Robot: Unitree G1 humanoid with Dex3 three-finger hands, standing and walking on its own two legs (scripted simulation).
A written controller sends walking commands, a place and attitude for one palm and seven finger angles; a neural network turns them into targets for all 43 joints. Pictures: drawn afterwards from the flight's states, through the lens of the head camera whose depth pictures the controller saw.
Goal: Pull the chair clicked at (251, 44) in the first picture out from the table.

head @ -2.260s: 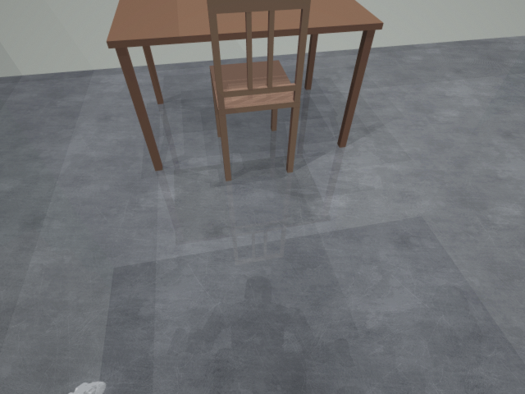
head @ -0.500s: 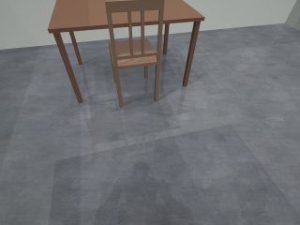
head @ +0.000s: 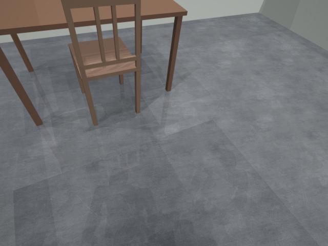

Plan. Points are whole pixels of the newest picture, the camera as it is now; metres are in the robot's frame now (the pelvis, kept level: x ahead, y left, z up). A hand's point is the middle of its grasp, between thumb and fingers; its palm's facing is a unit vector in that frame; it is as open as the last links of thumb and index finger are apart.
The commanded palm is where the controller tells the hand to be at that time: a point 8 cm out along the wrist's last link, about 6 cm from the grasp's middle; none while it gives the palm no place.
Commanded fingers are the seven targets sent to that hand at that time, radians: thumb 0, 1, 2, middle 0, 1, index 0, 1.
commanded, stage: walk to a spot facing it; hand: left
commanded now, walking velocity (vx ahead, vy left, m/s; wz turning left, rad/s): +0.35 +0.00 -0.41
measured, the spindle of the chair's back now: (100, 36) +1.09 +0.45 -0.08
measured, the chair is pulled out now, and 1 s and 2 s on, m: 0.00 0.00 0.00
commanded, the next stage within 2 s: turn to face it in 1.10 s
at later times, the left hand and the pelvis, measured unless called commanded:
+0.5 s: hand (141, 172) +0.38 +0.10 -0.18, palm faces -0.25 -0.96 -0.15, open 7.4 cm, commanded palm none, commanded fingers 0.00 0.90 0.90 -0.20 -0.30 -0.20 -0.30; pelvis +0.22 -0.04 -0.01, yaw -12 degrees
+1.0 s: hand (133, 140) +0.51 +0.15 -0.18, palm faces -0.25 -0.96 -0.14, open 7.4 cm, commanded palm none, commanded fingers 0.00 0.90 0.90 -0.20 -0.30 -0.20 -0.30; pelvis +0.45 -0.02 +0.01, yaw -20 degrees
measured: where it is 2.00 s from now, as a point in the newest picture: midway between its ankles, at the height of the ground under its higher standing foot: (184, 181)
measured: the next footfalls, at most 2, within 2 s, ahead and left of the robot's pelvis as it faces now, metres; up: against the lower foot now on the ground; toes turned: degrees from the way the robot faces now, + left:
right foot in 0.40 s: +0.30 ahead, -0.13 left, +0.00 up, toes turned -17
left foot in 0.80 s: +0.51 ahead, +0.06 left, +0.00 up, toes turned -5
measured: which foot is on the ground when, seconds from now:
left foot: down 0.00-0.40, up 0.42-0.78, down 0.80-1.00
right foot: up 0.00-0.38, down 0.40-0.82, up 0.84-1.00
